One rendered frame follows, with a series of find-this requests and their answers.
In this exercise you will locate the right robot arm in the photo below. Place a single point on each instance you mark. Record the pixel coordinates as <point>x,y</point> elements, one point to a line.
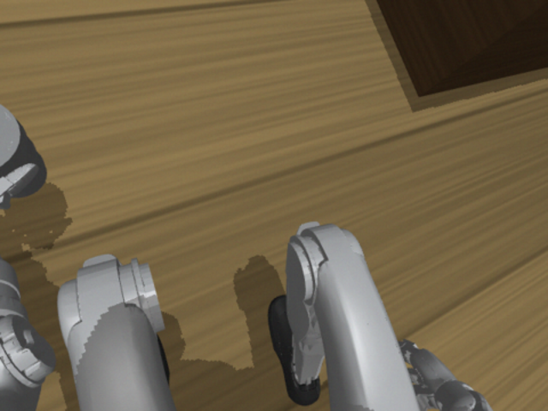
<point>457,396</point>

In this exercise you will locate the left robot hand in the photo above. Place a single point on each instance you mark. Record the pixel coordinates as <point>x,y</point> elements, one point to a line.
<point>14,182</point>

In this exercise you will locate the right robot foot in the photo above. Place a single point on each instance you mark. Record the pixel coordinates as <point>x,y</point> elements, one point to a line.
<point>281,336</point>

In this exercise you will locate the right robot hand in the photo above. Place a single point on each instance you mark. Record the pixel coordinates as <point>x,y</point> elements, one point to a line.
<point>428,373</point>

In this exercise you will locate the left robot arm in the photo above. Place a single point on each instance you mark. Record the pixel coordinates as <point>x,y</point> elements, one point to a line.
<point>26,358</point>

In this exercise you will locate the cup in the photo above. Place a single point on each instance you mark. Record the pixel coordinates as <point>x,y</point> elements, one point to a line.
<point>16,149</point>

